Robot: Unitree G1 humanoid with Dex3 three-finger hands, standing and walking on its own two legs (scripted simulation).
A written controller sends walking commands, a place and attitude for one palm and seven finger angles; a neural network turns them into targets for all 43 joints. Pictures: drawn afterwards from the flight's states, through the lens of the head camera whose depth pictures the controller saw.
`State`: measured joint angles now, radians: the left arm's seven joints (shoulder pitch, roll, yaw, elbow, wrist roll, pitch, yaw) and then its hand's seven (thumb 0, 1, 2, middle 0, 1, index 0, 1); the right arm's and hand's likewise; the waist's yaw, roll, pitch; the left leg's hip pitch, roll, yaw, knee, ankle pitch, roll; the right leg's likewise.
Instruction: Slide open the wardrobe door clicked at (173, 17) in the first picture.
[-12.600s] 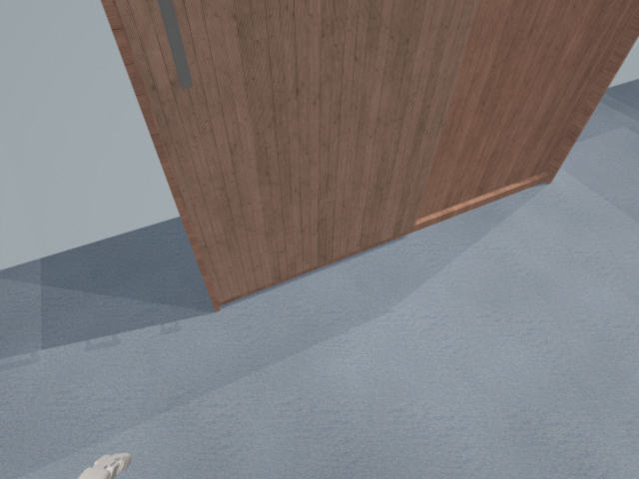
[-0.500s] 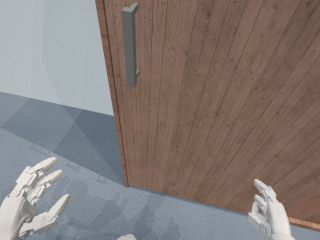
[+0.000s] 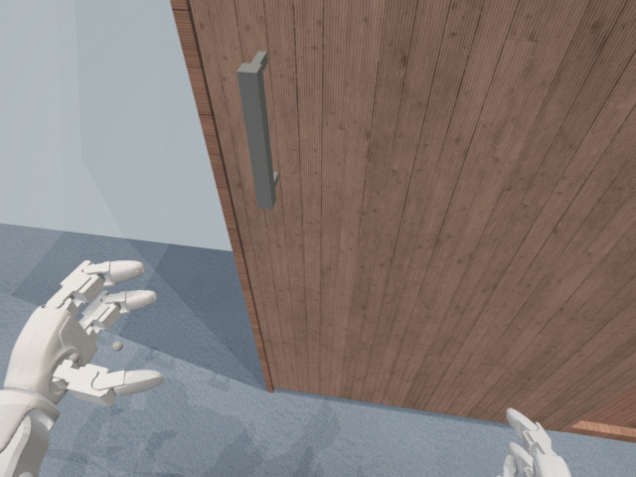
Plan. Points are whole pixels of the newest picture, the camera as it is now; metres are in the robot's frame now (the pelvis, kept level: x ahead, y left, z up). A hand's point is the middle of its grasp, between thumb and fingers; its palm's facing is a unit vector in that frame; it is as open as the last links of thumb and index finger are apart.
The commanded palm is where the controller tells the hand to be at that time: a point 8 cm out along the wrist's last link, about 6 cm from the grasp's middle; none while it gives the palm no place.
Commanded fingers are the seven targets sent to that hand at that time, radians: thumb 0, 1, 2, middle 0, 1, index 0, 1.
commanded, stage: raise the hand with hooked fingers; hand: left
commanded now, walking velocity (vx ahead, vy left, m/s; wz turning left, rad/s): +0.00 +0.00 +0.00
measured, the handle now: (263, 136) +0.46 +0.11 +0.21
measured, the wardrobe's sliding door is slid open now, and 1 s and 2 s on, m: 0.00 0.00 0.00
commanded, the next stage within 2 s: move the hooked fingers beside the handle in 1.06 s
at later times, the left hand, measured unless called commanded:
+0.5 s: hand out of the picture +0.23 +0.30 +0.22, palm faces +0.04 -0.99 -0.16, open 13.9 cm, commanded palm +0.20 +0.35 +0.23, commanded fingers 0.00 -0.50 0.30 -0.30 -1.20 -0.30 -1.20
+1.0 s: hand (23, 236) +0.26 +0.29 +0.23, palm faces +0.09 -0.99 -0.12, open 14.0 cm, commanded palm +0.22 +0.32 +0.24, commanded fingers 0.00 -0.50 0.30 -0.30 -1.20 -0.30 -1.20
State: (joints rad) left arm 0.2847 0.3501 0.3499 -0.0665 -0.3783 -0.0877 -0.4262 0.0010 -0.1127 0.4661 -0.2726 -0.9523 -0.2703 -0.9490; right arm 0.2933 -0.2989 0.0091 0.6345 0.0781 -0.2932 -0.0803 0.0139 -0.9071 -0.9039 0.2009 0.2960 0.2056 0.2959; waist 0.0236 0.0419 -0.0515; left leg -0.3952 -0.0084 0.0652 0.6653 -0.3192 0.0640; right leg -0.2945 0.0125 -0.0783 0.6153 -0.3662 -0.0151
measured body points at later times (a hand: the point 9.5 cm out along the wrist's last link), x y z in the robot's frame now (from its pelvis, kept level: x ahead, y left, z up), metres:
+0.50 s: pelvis -0.02 +0.02 +0.01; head -0.04 +0.02 +0.46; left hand +0.22 +0.35 +0.23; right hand +0.19 -0.17 -0.04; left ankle +0.02 +0.08 -0.72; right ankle -0.03 -0.11 -0.72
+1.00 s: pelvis -0.01 -0.01 +0.02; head -0.04 -0.03 +0.46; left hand +0.25 +0.34 +0.24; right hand +0.19 -0.23 -0.05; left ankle +0.02 +0.07 -0.72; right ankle -0.03 -0.11 -0.72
